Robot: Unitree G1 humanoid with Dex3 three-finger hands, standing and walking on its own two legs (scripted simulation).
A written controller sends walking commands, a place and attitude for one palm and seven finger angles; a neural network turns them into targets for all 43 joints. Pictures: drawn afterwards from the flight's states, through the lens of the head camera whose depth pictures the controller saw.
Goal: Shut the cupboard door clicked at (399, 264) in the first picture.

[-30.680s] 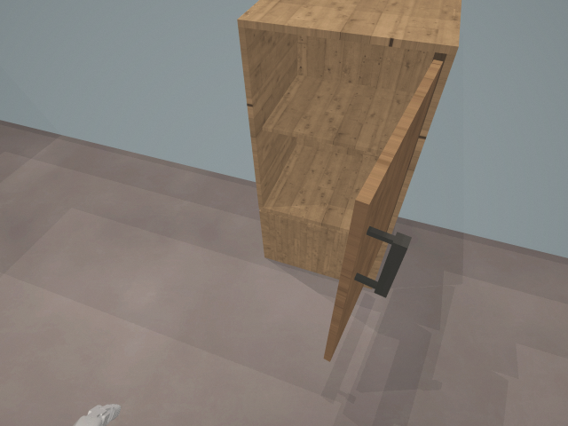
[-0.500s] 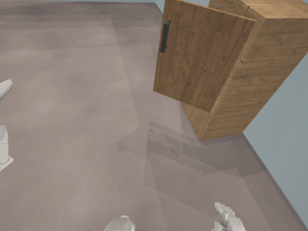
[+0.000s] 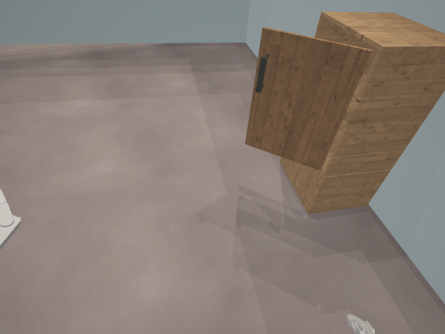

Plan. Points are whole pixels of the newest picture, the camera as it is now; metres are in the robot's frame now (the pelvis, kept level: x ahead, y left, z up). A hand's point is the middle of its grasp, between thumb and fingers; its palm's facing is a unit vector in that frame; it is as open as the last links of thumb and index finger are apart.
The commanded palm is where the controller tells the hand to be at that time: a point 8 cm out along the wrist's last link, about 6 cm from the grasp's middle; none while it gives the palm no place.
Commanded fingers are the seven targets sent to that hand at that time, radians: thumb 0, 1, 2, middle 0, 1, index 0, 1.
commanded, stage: stop stepping back and stand still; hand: left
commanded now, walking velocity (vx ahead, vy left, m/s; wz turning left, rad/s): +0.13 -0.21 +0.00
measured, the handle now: (262, 73) +1.15 -0.09 -0.01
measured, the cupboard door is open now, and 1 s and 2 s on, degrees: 51 51 51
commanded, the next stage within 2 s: let the arm hang, fingers relaxed in 0.52 s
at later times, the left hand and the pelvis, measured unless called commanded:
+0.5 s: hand (2, 266) +0.15 +0.29 +0.16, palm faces +0.53 -0.74 -0.40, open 7.4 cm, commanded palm +0.10 +0.32 +0.18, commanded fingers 0.00 0.90 0.90 -0.20 -0.30 -0.20 -0.30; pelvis -0.03 +0.01 -0.01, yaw +3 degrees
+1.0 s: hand out of the picture +0.02 +0.20 -0.17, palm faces +0.09 -0.98 -0.19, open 6.8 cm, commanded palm none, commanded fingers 0.00 0.90 0.90 -0.20 -0.30 -0.20 -0.30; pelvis -0.03 +0.02 +0.00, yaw +5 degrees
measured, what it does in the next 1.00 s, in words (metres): steps on the spot: left foot, then right foot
